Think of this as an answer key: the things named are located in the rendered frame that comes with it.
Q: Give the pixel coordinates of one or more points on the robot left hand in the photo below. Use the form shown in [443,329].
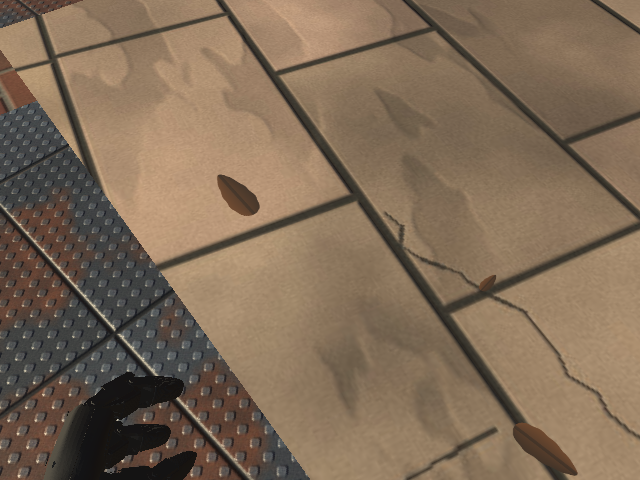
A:
[91,440]

